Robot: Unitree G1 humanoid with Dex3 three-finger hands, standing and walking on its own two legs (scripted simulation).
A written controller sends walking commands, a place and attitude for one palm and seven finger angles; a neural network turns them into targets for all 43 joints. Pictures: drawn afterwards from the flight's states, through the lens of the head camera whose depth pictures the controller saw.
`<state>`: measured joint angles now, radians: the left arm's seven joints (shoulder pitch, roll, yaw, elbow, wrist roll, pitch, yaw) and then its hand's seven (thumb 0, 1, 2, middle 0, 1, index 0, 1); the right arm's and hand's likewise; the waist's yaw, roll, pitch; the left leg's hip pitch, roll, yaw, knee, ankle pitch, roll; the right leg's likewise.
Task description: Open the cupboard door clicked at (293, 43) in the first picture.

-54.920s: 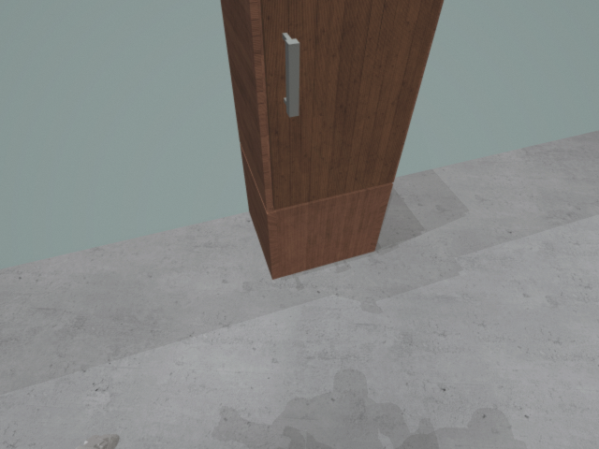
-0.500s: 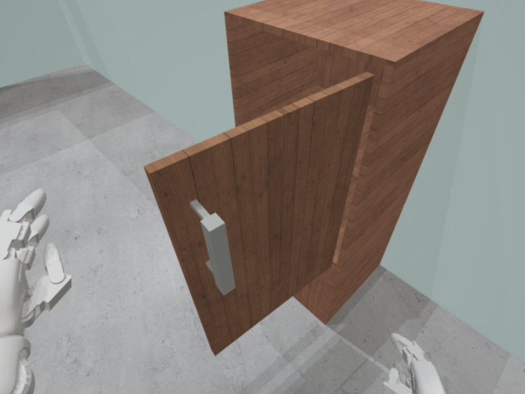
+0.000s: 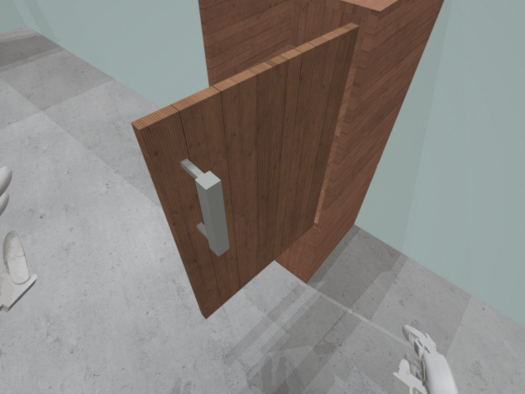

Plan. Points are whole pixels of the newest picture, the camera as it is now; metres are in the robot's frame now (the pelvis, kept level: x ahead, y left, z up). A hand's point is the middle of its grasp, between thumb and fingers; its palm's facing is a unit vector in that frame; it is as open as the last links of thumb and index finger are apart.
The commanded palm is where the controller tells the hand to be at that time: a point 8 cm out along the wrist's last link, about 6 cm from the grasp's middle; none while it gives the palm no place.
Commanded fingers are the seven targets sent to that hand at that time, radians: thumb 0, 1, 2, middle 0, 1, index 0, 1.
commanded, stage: step back with the hand held close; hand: left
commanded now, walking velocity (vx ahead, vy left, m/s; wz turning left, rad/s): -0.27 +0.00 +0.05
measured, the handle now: (205, 209) +0.35 +0.11 +0.10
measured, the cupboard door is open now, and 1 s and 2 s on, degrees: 84 84 84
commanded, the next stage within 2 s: stop stepping back and stand still in 0.82 s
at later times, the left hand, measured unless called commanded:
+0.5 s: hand out of the picture +0.13 +0.27 +0.18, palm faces +0.48 -0.75 -0.45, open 7.4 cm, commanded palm +0.07 +0.29 +0.19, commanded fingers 0.00 0.90 0.90 -0.20 -0.30 -0.20 -0.30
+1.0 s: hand out of the picture +0.00 +0.24 +0.17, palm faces +0.33 -0.81 -0.48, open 7.4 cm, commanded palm -0.06 +0.28 +0.19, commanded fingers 0.00 0.90 0.90 -0.20 -0.30 -0.20 -0.30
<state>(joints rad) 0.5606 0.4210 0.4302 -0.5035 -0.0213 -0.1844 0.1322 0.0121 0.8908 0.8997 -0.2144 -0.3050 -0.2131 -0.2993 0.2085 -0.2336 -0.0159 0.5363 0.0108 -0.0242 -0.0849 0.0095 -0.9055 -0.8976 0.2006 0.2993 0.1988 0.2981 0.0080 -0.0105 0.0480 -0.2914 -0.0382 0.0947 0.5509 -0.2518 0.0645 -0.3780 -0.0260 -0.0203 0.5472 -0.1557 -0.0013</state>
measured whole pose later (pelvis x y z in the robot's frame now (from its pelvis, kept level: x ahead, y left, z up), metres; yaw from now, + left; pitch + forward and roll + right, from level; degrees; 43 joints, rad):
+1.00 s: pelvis -0.21 -0.01 +0.01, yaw -1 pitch +1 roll -3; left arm 0.60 0.47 0.42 -0.58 -0.06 -0.17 0.14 0.01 0.89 0.90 -0.21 -0.30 -0.21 -0.30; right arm 0.18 -0.18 0.01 0.59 -0.01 -0.13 -0.07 0.01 -0.90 -0.90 0.20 0.30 0.20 0.30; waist 0.01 -0.02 0.03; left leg -0.36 0.01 -0.01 0.28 0.05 0.04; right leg -0.31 0.05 -0.02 0.82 -0.50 0.00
